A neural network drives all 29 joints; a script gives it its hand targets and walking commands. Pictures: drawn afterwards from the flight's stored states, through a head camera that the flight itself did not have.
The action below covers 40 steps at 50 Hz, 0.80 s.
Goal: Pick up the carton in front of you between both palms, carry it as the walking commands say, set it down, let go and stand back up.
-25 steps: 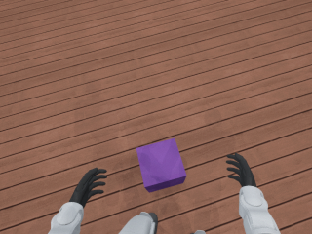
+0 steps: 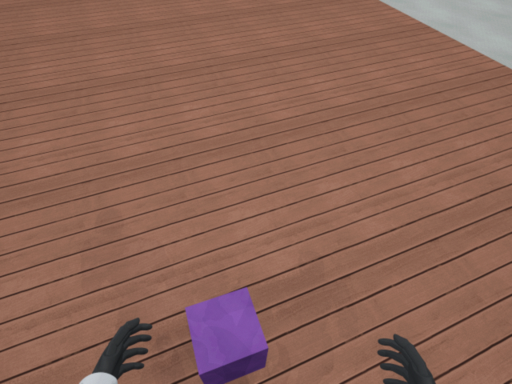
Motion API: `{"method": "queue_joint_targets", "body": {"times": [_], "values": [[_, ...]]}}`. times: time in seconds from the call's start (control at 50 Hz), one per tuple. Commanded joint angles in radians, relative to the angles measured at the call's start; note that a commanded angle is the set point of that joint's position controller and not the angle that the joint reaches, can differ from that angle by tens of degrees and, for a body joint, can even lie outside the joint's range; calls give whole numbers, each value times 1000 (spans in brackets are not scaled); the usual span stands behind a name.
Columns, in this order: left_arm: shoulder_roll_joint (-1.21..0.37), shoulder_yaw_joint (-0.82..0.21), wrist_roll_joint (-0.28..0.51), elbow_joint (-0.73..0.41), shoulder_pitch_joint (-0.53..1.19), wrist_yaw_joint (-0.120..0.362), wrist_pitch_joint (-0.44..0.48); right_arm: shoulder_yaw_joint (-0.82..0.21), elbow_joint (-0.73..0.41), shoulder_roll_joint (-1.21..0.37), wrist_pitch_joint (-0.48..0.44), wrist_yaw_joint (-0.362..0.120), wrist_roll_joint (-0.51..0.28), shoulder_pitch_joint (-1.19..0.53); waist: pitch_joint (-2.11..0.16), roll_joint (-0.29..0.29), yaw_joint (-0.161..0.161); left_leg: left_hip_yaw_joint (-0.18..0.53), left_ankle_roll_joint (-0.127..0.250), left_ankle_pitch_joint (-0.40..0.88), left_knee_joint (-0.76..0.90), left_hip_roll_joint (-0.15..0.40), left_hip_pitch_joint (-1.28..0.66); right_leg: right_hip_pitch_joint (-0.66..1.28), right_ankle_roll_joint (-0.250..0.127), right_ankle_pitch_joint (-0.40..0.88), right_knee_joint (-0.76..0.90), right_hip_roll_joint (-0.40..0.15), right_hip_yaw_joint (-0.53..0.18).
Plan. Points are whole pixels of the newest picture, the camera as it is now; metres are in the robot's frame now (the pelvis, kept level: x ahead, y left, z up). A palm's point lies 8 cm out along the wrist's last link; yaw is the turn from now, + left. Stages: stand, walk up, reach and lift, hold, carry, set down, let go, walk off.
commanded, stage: let go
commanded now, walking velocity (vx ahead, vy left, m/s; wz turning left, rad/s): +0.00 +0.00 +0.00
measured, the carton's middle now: (227, 339) +0.38 +0.10 -0.65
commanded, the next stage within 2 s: stand in 0.28 s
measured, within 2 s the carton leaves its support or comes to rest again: neither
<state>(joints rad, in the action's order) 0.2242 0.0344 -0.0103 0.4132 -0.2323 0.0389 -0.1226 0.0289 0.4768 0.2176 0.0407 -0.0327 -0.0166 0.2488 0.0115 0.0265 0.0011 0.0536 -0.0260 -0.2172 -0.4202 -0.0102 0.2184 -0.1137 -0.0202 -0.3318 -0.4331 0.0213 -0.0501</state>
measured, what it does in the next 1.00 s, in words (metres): stands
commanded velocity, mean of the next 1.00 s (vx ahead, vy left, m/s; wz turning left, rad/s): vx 0.00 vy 0.00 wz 0.00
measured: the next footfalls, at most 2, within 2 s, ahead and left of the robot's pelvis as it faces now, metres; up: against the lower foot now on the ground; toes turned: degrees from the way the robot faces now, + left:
none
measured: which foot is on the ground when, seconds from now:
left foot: down 0.00-1.00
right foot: down 0.00-1.00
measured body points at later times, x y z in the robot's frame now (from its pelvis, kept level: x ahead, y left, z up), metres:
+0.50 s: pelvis -0.02 +0.03 -0.01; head -0.02 +0.06 +0.44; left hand +0.13 +0.30 -0.11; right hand +0.11 -0.25 -0.08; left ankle +0.00 +0.14 -0.74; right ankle -0.07 -0.11 -0.74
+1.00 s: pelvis -0.02 +0.05 -0.01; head -0.02 +0.07 +0.44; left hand +0.07 +0.33 -0.13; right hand +0.10 -0.23 -0.10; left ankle +0.00 +0.14 -0.74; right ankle -0.07 -0.11 -0.74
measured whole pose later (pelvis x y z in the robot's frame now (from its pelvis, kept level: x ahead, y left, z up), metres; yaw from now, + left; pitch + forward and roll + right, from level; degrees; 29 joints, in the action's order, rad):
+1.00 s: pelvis -0.02 +0.05 -0.01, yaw +2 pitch -3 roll -1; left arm 0.31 0.07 -0.01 0.78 -0.27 -0.04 0.00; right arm 0.06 0.84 0.26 0.00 0.03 0.02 0.19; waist 0.05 0.05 -0.01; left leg 0.07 0.04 -0.25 -0.54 -0.05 0.23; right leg -0.06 0.04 -0.33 -0.44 -0.02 -0.03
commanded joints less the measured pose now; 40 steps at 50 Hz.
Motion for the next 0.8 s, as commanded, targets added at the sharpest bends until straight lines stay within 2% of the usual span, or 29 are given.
{"method": "queue_joint_targets", "body": {"times": [0.0,0.1,0.26,0.28,0.3,0.34,0.38,0.42,0.6,0.78], "values": [[117,34,-4,-94,7,-19,-22,3,-86,54,-17,8,-10,-64,-66,20,22,-63,11,218,-30,-85,-113,-64,60,502,38,-14,0],[117,30,-2,-109,43,-22,-57,19,-83,72,13,11,5,-67,6,33,2,-69,11,158,-27,-83,-147,-114,53,353,70,-6,14],[104,21,-1,-140,67,-26,-96,33,-86,77,49,-6,12,-71,28,-6,-9,-58,5,121,-21,-72,-200,-121,31,222,80,7,33],[184,63,10,13,86,-40,-4,67,75,173,12,29,52,-65,-10,121,-19,-20,29,122,-71,13,-66,-105,50,103,58,-28,41],[183,68,9,27,48,-45,42,78,77,191,-9,43,58,-51,-20,108,-13,-15,35,95,-79,11,-68,-89,47,60,62,-28,18],[162,74,-6,66,58,-48,96,77,108,170,-39,51,58,-70,8,31,-20,10,38,34,-54,23,-16,-101,33,11,62,-44,-7],[147,75,-8,97,59,-47,115,79,128,160,-51,48,54,-88,12,-57,-17,48,42,-13,-16,38,24,-74,33,32,32,-40,-7],[150,79,-11,122,45,-48,124,80,145,163,-56,45,54,-95,12,-83,-10,74,48,-17,5,46,45,-43,39,76,14,-37,-3],[174,78,-13,201,-6,-64,137,84,220,192,-61,60,48,-61,-21,-68,-14,96,57,186,-32,60,-25,-8,45,158,18,-46,-3],[186,68,-7,264,-33,-75,132,77,272,199,-56,66,44,-55,-4,-45,-14,110,64,219,-32,62,-34,-2,46,162,29,-57,1]]}}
